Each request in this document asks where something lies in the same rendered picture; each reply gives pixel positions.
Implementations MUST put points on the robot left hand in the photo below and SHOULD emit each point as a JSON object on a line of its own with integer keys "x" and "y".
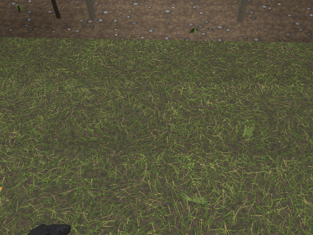
{"x": 54, "y": 229}

